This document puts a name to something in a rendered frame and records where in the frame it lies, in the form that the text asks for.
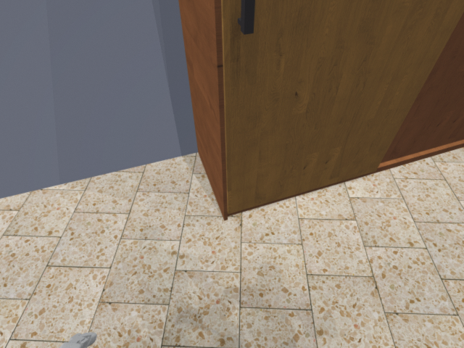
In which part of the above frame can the wardrobe door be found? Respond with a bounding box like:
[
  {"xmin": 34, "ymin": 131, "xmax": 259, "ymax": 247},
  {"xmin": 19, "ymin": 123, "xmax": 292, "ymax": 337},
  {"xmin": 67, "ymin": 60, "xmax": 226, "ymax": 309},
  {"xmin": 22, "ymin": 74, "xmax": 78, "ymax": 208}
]
[
  {"xmin": 381, "ymin": 13, "xmax": 464, "ymax": 163},
  {"xmin": 221, "ymin": 0, "xmax": 464, "ymax": 214}
]

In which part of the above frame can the handle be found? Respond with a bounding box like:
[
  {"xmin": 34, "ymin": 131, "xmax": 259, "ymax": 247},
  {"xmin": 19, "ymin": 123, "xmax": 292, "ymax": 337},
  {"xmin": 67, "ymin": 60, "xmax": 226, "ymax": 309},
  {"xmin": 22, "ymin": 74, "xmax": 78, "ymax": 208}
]
[{"xmin": 238, "ymin": 0, "xmax": 255, "ymax": 35}]

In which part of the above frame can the left robot hand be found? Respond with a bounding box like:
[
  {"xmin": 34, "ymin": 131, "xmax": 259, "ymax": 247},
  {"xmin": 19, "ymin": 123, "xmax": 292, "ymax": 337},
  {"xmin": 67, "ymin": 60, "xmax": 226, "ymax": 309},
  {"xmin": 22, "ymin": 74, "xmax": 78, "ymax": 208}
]
[{"xmin": 60, "ymin": 332, "xmax": 97, "ymax": 348}]

